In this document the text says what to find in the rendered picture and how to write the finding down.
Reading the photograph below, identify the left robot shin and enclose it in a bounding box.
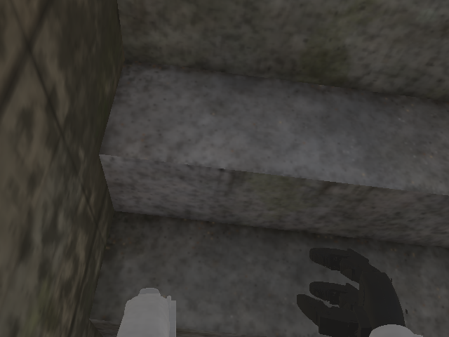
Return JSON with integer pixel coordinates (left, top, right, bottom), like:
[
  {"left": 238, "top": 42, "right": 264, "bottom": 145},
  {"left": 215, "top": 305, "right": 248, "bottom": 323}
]
[{"left": 124, "top": 288, "right": 161, "bottom": 313}]

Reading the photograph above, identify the robot left thigh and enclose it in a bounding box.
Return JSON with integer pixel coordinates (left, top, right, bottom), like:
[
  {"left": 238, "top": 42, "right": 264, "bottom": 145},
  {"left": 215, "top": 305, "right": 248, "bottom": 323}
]
[{"left": 117, "top": 293, "right": 176, "bottom": 337}]

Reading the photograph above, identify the robot right hand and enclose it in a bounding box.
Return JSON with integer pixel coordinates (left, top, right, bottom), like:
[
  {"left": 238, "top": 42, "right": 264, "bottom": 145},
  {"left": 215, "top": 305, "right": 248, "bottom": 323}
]
[{"left": 297, "top": 248, "right": 408, "bottom": 337}]

